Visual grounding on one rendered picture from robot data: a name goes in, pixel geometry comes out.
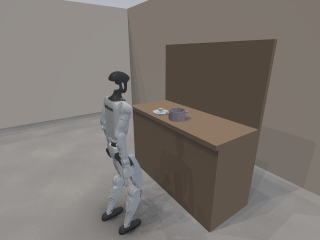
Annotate table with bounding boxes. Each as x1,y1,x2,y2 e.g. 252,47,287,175
131,39,277,233

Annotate pot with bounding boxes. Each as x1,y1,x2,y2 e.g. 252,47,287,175
166,107,189,122

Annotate robot left forearm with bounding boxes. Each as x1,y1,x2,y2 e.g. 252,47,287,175
100,123,112,143

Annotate robot left upper arm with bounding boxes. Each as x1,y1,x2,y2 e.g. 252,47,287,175
100,96,110,126

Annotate robot right hand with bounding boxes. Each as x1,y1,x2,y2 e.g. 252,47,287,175
122,166,136,187

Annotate humanoid robot torso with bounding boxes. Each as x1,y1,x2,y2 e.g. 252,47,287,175
105,98,130,161

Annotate robot right upper arm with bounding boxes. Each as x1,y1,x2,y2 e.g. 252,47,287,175
114,101,133,140

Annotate robot right forearm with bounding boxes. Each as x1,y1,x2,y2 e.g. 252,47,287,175
116,133,131,168

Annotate robot left foot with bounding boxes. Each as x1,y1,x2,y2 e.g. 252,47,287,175
101,207,123,222

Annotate lid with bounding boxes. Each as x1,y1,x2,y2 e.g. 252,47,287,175
153,109,168,115

